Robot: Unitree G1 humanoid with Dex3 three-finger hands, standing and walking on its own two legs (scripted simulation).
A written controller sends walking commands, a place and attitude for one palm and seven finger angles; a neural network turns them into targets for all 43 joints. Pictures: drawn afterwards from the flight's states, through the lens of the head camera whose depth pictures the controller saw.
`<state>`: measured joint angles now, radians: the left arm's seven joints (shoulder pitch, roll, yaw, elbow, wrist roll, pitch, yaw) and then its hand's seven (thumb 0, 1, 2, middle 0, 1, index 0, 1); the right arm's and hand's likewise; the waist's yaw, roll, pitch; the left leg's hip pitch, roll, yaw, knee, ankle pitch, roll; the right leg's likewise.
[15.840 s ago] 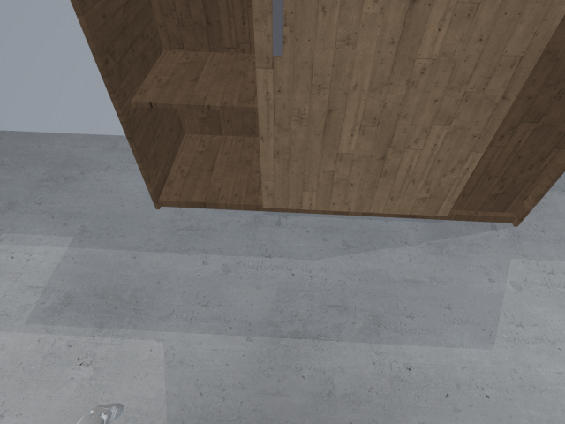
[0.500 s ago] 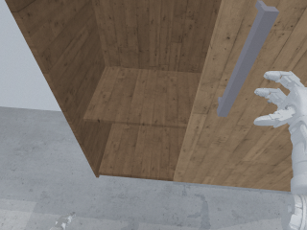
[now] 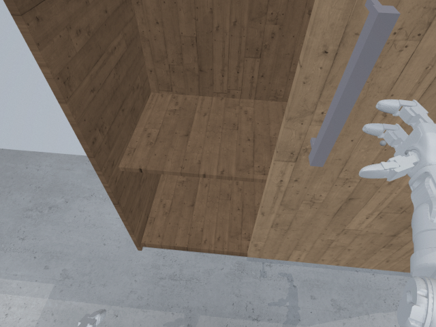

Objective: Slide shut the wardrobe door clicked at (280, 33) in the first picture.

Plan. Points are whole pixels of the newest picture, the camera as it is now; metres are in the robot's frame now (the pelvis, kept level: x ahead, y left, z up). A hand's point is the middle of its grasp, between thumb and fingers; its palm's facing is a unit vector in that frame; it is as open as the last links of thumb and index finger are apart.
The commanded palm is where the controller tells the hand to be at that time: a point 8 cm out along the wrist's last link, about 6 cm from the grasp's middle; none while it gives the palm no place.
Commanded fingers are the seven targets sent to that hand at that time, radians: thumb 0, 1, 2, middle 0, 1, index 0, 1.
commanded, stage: move the hooked fingers beside the handle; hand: right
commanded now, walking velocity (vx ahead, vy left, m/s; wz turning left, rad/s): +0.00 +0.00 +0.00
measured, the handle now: (338, 96) +0.50 -0.15 +0.19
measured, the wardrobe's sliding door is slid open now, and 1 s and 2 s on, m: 0.50 0.50 0.50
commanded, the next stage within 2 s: feel for the door with the fingertips in 0.42 s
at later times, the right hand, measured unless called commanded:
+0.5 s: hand (380, 137) +0.44 -0.23 +0.15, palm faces +0.00 +1.00 -0.01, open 13.9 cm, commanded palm +0.41 -0.28 +0.15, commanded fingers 0.00 0.50 -0.30 0.30 1.20 0.30 1.20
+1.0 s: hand (356, 134) +0.44 -0.19 +0.16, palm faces +0.00 +1.00 +0.00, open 13.9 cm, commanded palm +0.42 -0.24 +0.15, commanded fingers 0.00 0.50 -0.30 0.30 1.20 0.30 1.20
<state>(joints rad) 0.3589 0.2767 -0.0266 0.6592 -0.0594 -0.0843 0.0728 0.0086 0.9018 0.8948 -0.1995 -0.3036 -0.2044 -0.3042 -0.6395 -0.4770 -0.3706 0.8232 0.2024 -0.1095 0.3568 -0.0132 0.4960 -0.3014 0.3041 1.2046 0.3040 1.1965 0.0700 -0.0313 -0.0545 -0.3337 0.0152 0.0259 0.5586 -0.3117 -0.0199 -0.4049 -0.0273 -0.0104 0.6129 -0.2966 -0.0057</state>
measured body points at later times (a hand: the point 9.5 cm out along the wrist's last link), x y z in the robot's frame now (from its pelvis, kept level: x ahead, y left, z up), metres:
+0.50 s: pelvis +0.00 +0.00 +0.00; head +0.03 +0.00 +0.45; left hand +0.06 +0.27 -0.11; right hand +0.43 -0.28 +0.16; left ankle -0.02 +0.14 -0.73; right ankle +0.01 -0.11 -0.73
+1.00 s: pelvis +0.00 +0.00 +0.00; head +0.02 +0.01 +0.45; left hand +0.10 +0.26 -0.11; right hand +0.43 -0.24 +0.16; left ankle -0.02 +0.14 -0.73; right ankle +0.01 -0.11 -0.73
